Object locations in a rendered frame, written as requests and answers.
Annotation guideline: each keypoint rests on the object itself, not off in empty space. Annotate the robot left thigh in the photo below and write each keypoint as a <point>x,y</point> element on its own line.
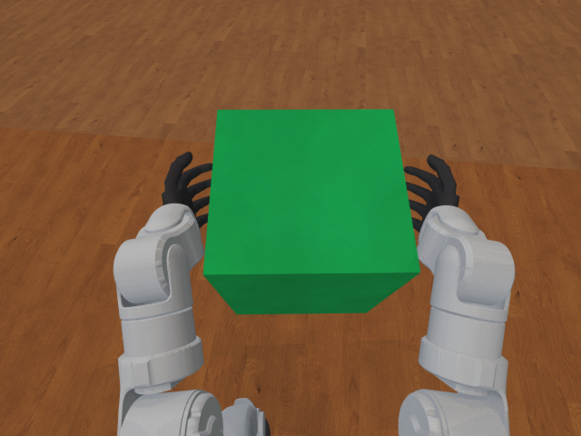
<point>243,420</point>

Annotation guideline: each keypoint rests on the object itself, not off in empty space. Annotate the robot right hand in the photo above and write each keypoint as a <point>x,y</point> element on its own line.
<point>443,188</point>

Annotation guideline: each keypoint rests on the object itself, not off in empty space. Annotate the robot left hand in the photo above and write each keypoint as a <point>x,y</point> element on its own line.
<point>176,183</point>

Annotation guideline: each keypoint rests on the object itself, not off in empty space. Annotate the robot right upper arm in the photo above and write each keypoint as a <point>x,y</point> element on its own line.
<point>441,413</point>

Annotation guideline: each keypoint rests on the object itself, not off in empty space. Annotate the robot left upper arm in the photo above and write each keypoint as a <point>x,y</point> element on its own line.
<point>177,413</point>

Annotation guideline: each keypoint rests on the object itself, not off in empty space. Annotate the left robot forearm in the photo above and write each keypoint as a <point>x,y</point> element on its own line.
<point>154,292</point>

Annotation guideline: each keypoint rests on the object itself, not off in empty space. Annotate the robot left shin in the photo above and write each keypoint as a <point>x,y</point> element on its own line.
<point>243,401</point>

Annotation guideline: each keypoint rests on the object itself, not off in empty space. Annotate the carton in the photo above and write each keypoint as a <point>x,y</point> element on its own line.
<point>309,211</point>

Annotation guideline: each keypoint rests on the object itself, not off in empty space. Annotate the right robot forearm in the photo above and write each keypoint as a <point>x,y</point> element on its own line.
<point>473,277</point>

